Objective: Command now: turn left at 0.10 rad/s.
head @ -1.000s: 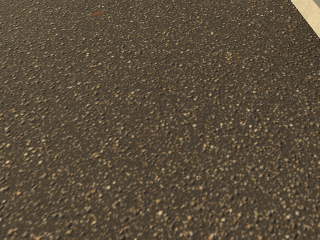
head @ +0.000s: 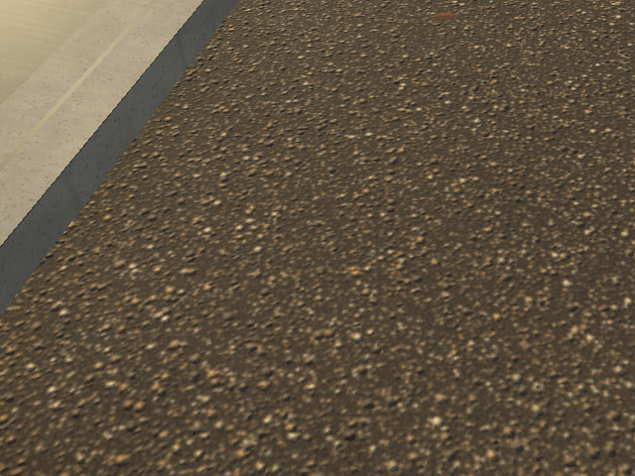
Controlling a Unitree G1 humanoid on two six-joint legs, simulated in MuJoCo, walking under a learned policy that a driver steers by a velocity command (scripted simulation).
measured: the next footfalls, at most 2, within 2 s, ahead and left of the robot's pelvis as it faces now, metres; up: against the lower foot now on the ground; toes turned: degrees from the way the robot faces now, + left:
right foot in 1.12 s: +0.19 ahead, -0.09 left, +0.00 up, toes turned -4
left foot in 1.36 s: +0.23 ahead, +0.14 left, +0.00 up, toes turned -5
